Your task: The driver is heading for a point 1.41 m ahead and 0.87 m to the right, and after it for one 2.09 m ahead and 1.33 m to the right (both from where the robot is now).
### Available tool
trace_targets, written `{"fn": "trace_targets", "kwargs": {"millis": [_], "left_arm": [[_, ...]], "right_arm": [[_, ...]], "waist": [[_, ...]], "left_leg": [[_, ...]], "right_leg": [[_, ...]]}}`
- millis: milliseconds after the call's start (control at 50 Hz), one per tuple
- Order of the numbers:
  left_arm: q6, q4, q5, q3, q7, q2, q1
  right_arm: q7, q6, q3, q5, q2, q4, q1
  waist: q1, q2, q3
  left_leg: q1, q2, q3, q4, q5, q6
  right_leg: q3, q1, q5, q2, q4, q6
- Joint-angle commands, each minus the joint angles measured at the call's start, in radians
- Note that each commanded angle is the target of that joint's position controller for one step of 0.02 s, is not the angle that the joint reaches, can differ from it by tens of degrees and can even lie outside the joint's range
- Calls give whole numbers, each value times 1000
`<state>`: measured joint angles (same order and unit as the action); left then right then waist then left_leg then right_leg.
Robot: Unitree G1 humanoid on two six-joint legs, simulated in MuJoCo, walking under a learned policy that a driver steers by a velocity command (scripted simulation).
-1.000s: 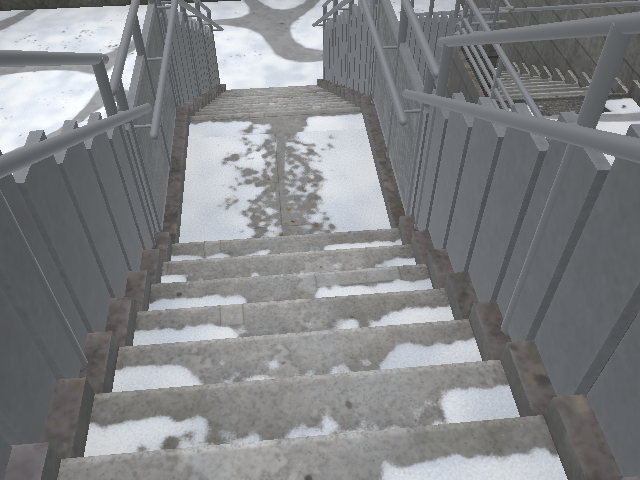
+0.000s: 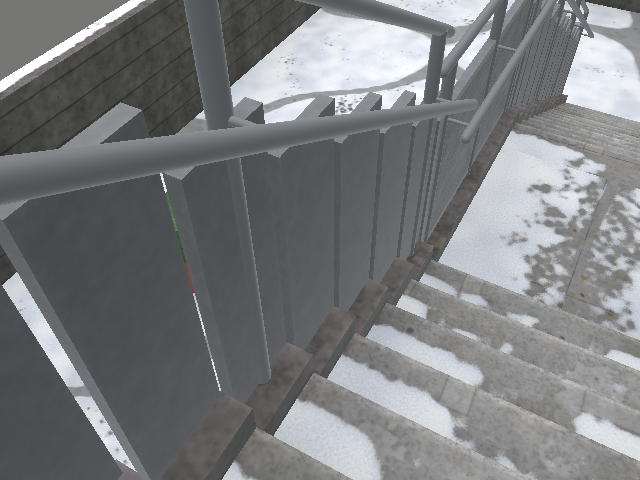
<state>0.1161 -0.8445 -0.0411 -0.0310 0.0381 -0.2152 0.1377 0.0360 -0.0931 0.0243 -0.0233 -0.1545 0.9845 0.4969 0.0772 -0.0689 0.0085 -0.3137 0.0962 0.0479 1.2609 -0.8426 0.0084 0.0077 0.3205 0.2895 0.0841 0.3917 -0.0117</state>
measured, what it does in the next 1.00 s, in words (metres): goes down, turning right: left foot, then right foot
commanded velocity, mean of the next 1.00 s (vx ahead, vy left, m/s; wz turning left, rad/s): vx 0.07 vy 0.00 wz -0.43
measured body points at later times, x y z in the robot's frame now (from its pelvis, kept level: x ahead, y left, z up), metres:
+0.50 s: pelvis +0.09 +0.01 -0.05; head +0.09 +0.02 +0.40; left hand +0.23 +0.26 -0.17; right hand +0.30 -0.23 -0.12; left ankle +0.17 +0.09 -0.78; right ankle +0.07 -0.11 -0.76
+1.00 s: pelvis +0.08 -0.04 -0.05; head +0.10 -0.04 +0.40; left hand +0.32 +0.10 -0.17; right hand -0.05 -0.29 -0.17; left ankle +0.17 +0.09 -0.76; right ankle +0.03 -0.11 -0.78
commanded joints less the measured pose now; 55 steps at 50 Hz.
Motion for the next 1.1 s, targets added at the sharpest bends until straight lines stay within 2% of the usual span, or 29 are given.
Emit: {"fn": "trace_targets", "kwargs": {"millis": [20, 40, 60, 80, 100, 120, 140, 200, 280, 340, 420, 460, 480, 500, 520, 560, 580, 600, 620, 680, 780, 880, 920, 960, 980, 1000, 1020, 1060, 1100], "left_arm": [[-28, -120, -18, -104, 29, -354, 530], [-27, -152, 78, -49, 37, -104, 532], [-25, -148, 95, -35, 8, -108, 501], [-54, -215, 181, -88, 10, -224, 490], [-92, -175, 152, -89, -15, -261, 377], [-110, -147, 95, -53, -31, -200, 254], [-103, -158, 66, -30, -40, -127, 210], [-95, -96, 75, -18, -26, -115, 145], [-125, -33, 133, -38, -31, -126, 173], [-173, 28, 138, -66, -31, -128, 193], [-197, 152, 94, -70, -42, -138, 124], [-212, 199, 89, -55, -63, -62, 130], [-215, 255, 100, -43, -75, 5, 171], [-226, 283, 101, -65, -60, -88, 85], [-245, 299, 94, -92, -47, -162, 16], [-267, 302, 65, -99, -30, -167, 43], [-265, 290, 71, -91, -19, -147, 46], [-165, 161, -25, -53, -16, -86, 320], [-127, 124, -32, -61, -14, -103, 365], [-99, 171, -20, -37, 26, -111, 204], [-117, 246, -18, 21, 30, -39, 59], [-128, 200, -55, 17, 9, -79, 130], [-109, 179, -46, -7, -2, -92, 167], [-57, 97, -4, -74, -11, -154, 318], [-30, 93, -46, -111, -32, -304, 443], [-6, 107, -85, -127, -7, -369, 538], [-4, 71, -99, -114, 18, -288, 483], [-21, 131, 31, -84, 37, -194, 223], [-36, 159, 9, -71, 47, -171, 134]], "right_arm": [[88, 7, -34, -43, -34, 47, 381], [-66, 62, -82, 70, -215, -72, 3], [-108, 70, -67, 63, -159, -125, -129], [-137, 71, -58, 225, -112, -135, -159], [-154, 81, -47, 208, -84, -215, -387], [-155, 115, -36, 174, -64, -275, -532], [-152, 133, -43, 148, -41, -243, -486], [-132, 153, -74, 136, -136, -162, -327], [-117, 142, -62, 84, -115, -236, -553], [-73, 158, -63, 57, -105, -283, -660], [-45, 131, -70, 39, -91, -251, -546], [-33, 108, -88, 36, -148, -211, -400], [-18, 112, -110, 53, -266, -192, -332], [14, 122, -129, 101, -277, -203, -383], [22, 127, -109, 94, -207, -224, -450], [4, 147, -92, 75, -162, -236, -561], [-21, 166, -93, 53, -181, -232, -558], [-16, 65, -98, -37, -196, -276, -453], [-26, 16, -99, -54, -180, -245, -440], [-41, -24, -77, -17, -151, -282, -531], [-104, -31, -112, -28, -197, -152, -157], [-105, -33, -159, -79, -287, -198, -251], [-112, -41, -157, -82, -266, -207, -269], [-104, -33, -133, -90, -191, -194, -255], [-102, -35, -118, -73, -102, -288, -263], [-116, -43, -106, -23, -94, -357, -260], [-126, -29, -119, 16, -149, -367, -357], [-130, -11, -145, -36, -245, -300, -269], [-88, 9, -120, -62, -179, -246, -134]], "waist": [[-96, -351, -375], [-173, -30, -245], [-160, -39, -181], [-216, -115, -329], [-205, -103, -130], [-148, -9, 41], [-96, 70, 64], [-8, 67, 6], [-109, -29, -106], [-164, -53, -92], [-119, -134, -64], [-86, 4, -149], [-106, 320, -204], [-80, 309, -153], [-93, 218, -105], [-157, 229, -118], [-152, 212, -114], [-125, 361, 61], [-143, 227, 44], [-132, 137, -40], [69, 178, -123], [-19, 158, -86], [-33, 196, -136], [-130, 69, -164], [-143, -155, -270], [-176, -28, -227], [-202, 36, -33], [-62, -40, -45], [12, -5, -28]], "left_leg": [[-577, 49, -36, 791, -38, 97], [-840, -6, -157, 844, -102, 0], [-918, -26, -152, 885, -29, -15], [-947, -92, -118, 945, 116, 29], [-1035, -139, -60, 892, 225, 19], [-935, -171, -18, 758, 299, -12], [-807, -161, 22, 715, 336, -26], [-417, -101, -41, 234, 764, -1], [-307, -84, -50, -234, 929, -9], [-295, -63, -71, -430, 746, -4], [-40, -69, -49, -771, 637, -43], [292, -252, 43, -861, 741, -70], [484, -547, 311, -804, 1100, -184], [338, -615, 443, -895, 1033, -282], [207, -563, 362, -924, 931, -302], [94, -455, 201, -938, 856, -273], [55, -428, 158, -952, 829, -269], [-157, -355, 108, -1015, 580, -312], [-175, -353, 62, -1031, 443, -281], [-108, -364, -9, -1048, 385, -215], [252, -419, 7, -1000, 451, -250], [60, -537, 20, -1025, 493, -243], [78, -535, -41, -928, 535, -174], [-195, -433, -172, -638, 390, -51], [-490, -238, -281, -213, 61, 34], [-683, -89, 24, -162, 60, 49], [-777, -59, 134, -127, 203, 41], [-727, -129, 74, 110, 393, 23], [-537, -127, 36, 257, 578, 16]], "right_leg": [[232, -1003, 1141, 309, 314, -488], [270, -883, 1192, 334, 257, -297], [280, -797, 1032, 320, 202, -283], [422, -845, 666, 387, 153, -331], [515, -616, 400, 410, 39, -397], [483, -285, 140, 387, -73, -388], [440, -87, 53, 326, -86, -364], [232, 196, 70, 104, -89, -308], [188, -94, 368, 85, -44, -207], [277, -201, 90, 83, -12, -184], [398, -125, -249, 61, 18, -213], [353, 65, -595, -25, 214, -156], [171, 343, -980, -191, 524, -101], [165, 471, -970, -197, 701, -46], [172, 458, -847, -169, 807, -32], [122, 364, -692, -150, 922, 13], [82, 326, -656, -170, 1006, 38], [78, 418, -636, -243, 1282, 43], [71, 425, -616, -237, 1394, 34], [12, 451, -458, -130, 1186, 54], [-53, 496, -600, 4, 631, 114], [-85, 237, -612, -34, 414, -24], [-78, 98, -561, -39, 253, -48], [-39, -365, -231, -64, 41, -80], [322, -637, 298, 212, 66, -285], [585, -625, 226, 344, 22, -371], [501, -465, 59, 307, -25, -341], [338, -226, -144, 210, -10, -310], [251, 117, -208, 126, -15, -269]]}}
Velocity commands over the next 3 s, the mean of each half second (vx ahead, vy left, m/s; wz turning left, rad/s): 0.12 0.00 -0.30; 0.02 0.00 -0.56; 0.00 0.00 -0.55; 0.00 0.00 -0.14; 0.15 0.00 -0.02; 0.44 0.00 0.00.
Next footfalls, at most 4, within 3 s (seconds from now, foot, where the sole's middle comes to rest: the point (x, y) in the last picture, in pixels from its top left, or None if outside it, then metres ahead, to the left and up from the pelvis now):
0.46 left None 0.21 0.08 -0.81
0.96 right None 0.07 -0.14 -0.81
1.58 left None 0.21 0.04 -0.81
1.92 right None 0.09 -0.10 -0.81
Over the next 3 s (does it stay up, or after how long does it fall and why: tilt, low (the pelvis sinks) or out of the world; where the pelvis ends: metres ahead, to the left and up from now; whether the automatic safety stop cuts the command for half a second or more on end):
stays up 0.35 -0.16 -0.22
